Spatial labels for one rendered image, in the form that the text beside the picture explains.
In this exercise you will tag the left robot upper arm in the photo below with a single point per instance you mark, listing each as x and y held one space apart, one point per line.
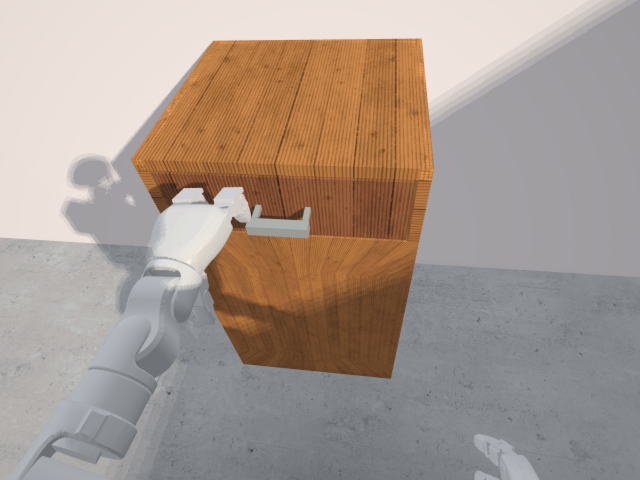
49 469

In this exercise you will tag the left robot hand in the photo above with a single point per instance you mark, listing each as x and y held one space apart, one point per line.
193 231

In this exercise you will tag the left robot forearm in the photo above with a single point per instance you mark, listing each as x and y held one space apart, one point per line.
100 416

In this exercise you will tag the handle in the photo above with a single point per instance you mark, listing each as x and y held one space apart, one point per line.
278 227

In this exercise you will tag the cabinet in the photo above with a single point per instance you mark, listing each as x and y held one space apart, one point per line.
345 108

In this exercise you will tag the right robot hand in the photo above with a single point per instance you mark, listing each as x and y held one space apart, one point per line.
502 454

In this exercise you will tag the drawer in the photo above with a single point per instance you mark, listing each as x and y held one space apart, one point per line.
344 207

